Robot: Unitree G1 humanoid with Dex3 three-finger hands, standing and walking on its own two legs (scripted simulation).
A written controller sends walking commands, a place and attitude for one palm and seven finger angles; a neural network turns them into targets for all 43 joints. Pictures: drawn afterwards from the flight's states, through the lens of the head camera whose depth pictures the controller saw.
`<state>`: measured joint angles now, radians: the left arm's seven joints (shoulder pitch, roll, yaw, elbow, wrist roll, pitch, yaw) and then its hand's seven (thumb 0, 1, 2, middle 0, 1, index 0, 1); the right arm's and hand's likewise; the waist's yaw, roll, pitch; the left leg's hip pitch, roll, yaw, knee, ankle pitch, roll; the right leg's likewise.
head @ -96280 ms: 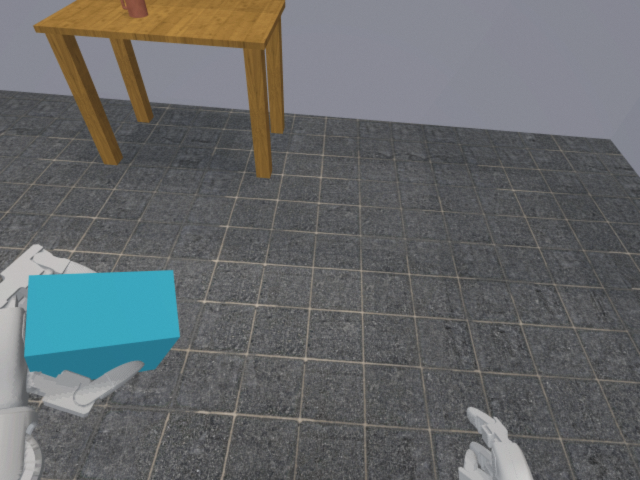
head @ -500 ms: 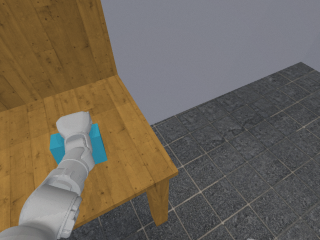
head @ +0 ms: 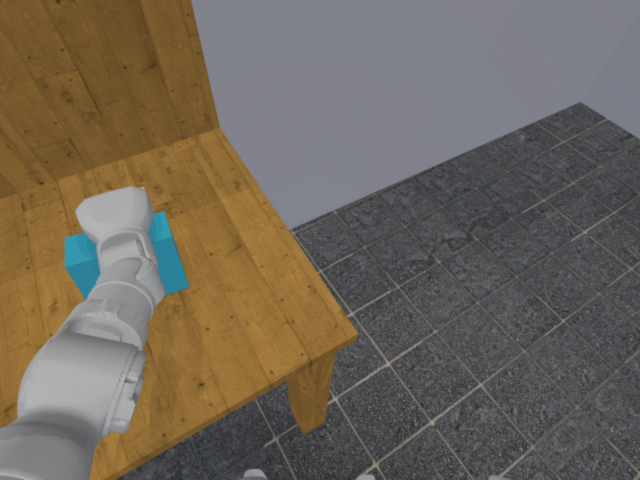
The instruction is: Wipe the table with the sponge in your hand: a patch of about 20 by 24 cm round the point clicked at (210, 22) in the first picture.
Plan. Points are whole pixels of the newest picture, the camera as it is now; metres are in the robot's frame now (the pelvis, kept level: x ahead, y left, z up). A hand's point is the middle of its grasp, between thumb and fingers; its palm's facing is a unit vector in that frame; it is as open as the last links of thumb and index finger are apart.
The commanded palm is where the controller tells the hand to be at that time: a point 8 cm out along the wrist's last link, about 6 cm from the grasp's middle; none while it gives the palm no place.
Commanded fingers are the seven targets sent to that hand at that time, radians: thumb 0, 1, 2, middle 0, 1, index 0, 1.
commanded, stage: wipe forward along the middle lane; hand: left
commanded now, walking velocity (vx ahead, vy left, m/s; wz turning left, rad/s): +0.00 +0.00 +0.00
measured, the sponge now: (134, 271) +0.42 +0.26 -0.03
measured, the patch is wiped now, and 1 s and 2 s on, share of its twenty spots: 1.00 1.00 1.00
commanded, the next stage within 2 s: slide back across to the first lane in 0.08 s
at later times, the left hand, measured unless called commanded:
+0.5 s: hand (102, 229) +0.46 +0.30 +0.02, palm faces -0.08 -0.04 -1.00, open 10.5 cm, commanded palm +0.43 +0.30 +0.07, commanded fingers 0.00 0.10 1.30 -1.20 -1.60 -1.20 -1.60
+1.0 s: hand (69, 244) +0.44 +0.34 +0.02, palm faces -0.09 -0.04 -0.99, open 10.5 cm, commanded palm +0.40 +0.33 +0.06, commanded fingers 0.00 0.10 1.30 -1.20 -1.60 -1.20 -1.60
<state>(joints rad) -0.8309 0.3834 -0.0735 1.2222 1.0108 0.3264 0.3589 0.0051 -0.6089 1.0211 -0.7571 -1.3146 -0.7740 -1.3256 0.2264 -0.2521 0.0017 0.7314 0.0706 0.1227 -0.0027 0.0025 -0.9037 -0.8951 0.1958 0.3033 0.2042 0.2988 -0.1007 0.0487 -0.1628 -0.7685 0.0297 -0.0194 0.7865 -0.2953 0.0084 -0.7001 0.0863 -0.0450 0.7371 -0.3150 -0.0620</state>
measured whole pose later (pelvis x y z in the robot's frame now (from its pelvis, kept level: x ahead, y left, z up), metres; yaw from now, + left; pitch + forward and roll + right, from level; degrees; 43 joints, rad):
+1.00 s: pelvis +0.04 +0.04 +0.02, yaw +0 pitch +13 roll -3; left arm -0.61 0.41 -0.04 1.00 1.04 0.25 0.33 0.01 -0.56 1.01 -0.70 -1.37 -0.71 -1.39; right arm 0.19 -0.24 -0.01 0.71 0.07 0.18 0.03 0.00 -0.90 -0.90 0.20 0.30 0.20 0.30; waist -0.04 0.03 -0.15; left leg -0.59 -0.01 0.01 0.69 -0.33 0.06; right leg -0.50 0.04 -0.01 0.60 -0.33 -0.01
